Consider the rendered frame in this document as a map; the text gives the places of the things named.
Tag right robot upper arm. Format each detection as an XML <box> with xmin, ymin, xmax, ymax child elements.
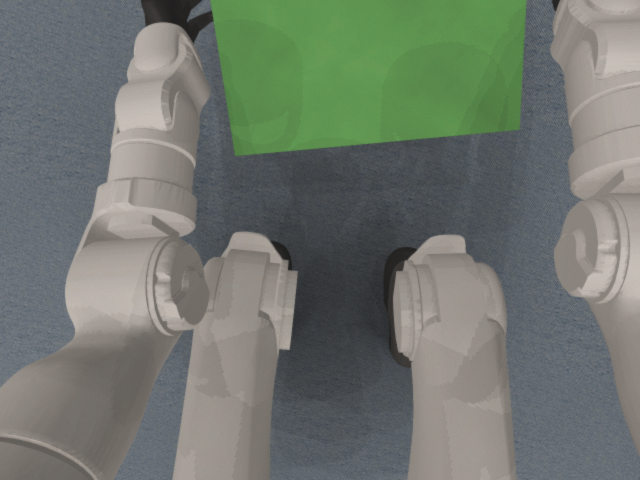
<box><xmin>554</xmin><ymin>193</ymin><xmax>640</xmax><ymax>457</ymax></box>

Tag left robot hand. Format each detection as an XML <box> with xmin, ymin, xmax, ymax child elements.
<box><xmin>141</xmin><ymin>0</ymin><xmax>214</xmax><ymax>44</ymax></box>

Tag robot right thigh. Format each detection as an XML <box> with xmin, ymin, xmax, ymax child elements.
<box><xmin>393</xmin><ymin>253</ymin><xmax>517</xmax><ymax>480</ymax></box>

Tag right robot shin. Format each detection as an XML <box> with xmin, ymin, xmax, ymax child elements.
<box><xmin>403</xmin><ymin>235</ymin><xmax>507</xmax><ymax>357</ymax></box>

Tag right robot forearm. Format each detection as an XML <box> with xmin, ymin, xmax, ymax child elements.
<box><xmin>550</xmin><ymin>0</ymin><xmax>640</xmax><ymax>200</ymax></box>

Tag left robot upper arm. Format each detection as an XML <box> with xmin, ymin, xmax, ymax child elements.
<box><xmin>0</xmin><ymin>236</ymin><xmax>210</xmax><ymax>480</ymax></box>

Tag carton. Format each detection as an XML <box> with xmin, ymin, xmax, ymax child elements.
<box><xmin>210</xmin><ymin>0</ymin><xmax>526</xmax><ymax>156</ymax></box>

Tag left robot forearm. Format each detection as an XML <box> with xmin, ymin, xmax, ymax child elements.
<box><xmin>65</xmin><ymin>22</ymin><xmax>210</xmax><ymax>318</ymax></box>

